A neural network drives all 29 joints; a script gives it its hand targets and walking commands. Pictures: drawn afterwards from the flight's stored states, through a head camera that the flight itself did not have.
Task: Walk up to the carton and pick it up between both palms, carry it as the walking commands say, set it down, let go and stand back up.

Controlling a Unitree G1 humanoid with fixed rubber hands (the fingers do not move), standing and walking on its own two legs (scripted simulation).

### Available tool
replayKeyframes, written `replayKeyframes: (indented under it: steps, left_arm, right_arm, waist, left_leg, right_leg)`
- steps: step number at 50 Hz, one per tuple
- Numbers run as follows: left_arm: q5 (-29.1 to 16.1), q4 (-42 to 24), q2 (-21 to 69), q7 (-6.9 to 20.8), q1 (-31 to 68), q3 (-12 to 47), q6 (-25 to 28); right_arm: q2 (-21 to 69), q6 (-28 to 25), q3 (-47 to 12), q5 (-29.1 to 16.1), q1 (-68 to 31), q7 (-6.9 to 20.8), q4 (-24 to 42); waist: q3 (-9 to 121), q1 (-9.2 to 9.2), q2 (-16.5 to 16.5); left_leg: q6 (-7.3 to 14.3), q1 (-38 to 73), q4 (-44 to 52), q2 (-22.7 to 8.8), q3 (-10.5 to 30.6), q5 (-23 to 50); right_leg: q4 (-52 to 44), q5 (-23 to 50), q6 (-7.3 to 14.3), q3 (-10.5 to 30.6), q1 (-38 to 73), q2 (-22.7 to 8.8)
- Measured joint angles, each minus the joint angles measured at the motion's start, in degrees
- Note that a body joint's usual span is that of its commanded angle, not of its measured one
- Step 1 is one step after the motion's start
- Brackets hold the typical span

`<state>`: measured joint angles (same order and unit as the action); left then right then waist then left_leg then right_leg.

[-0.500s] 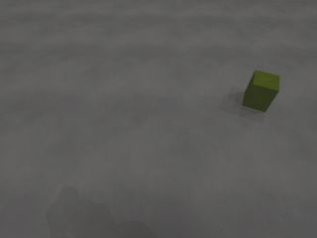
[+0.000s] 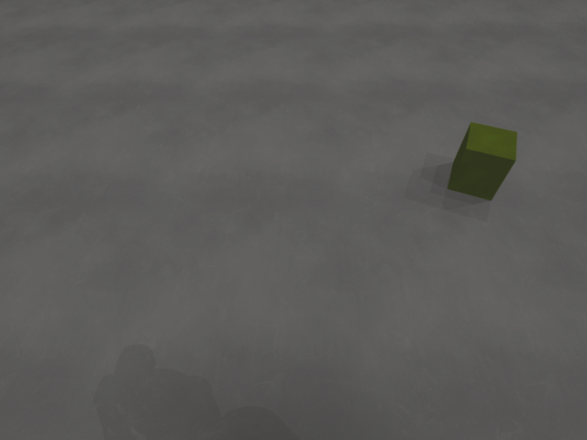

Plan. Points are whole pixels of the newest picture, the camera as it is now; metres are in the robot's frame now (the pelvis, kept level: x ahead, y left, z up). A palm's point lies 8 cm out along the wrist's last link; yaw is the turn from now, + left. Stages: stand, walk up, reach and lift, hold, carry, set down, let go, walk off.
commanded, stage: stand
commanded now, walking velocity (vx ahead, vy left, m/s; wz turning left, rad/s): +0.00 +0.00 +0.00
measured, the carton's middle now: (481, 161) +1.32 -0.87 -0.65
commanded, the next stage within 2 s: walk up in 0.70 s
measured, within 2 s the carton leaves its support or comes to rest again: neither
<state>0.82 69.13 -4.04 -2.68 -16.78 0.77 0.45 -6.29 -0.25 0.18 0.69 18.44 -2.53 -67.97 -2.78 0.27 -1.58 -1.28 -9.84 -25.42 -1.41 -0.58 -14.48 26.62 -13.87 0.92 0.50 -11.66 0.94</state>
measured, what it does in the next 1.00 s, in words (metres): lifts its right foot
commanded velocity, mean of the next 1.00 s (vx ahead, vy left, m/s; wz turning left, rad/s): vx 0.04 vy -0.03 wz -0.06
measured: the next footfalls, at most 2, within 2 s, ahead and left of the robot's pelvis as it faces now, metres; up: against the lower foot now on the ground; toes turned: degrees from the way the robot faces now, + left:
right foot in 1.28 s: +0.15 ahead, -0.31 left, +0.00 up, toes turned -22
left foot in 1.88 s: +0.53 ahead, -0.22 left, +0.00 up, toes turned -14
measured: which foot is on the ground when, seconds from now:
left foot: down 0.00-1.00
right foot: down 0.00-0.90, up 0.92-1.00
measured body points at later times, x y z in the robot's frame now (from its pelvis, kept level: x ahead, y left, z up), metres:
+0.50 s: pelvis +0.00 +0.00 +0.00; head +0.00 -0.01 +0.45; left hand -0.04 +0.20 -0.16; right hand -0.03 -0.21 -0.17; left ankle -0.01 +0.13 -0.74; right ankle +0.01 -0.11 -0.74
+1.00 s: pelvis +0.00 +0.00 +0.00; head +0.02 +0.00 +0.45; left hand +0.00 +0.22 -0.16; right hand -0.05 -0.23 -0.16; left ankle -0.01 +0.13 -0.74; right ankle -0.01 -0.11 -0.69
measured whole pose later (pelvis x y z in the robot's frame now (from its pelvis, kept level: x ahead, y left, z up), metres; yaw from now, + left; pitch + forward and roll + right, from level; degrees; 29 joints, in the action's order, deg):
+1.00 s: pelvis +0.00 +0.00 +0.00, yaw -4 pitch +1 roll -1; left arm 2.3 62.1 -8.9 1.0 -18.1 -1.9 -1.5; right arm -8.3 -0.7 1.7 1.3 19.0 -4.3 -64.9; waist -0.8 0.1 -1.1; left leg -2.1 -10.9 -25.0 -5.0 -3.8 -14.1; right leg 52.4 -19.0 -0.3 -1.9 -25.5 1.3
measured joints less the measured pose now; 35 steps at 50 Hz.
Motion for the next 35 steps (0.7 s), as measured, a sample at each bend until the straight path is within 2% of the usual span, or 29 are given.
replayKeyframes:
  steps: [19, 35]
  left_arm:
    - [0.1, -1.5, -1.9, 0.0, -0.9, -1.6, 0.5]
    - [0.0, -2.6, -1.0, 0.0, -0.6, -1.0, 0.4]
  right_arm:
    - [-0.4, 0.2, 0.2, 0.0, -1.1, -0.5, 0.0]
    - [1.0, 0.1, 0.2, -0.1, -0.2, -0.1, 0.2]
  waist:
    - [-0.3, -0.69, 0.8]
    - [0.1, -0.18, 0.5]
  left_leg:
    - [-0.8, -0.4, -0.8, -1.1, 1.1, 0.0]
    - [0.0, -0.9, -0.4, -0.3, 0.5, 0.5]
  right_leg:
    - [-1.3, 0.9, 0.8, -1.1, 0.8, 1.1]
    - [-1.6, 1.4, 0.0, -0.4, 0.2, 0.3]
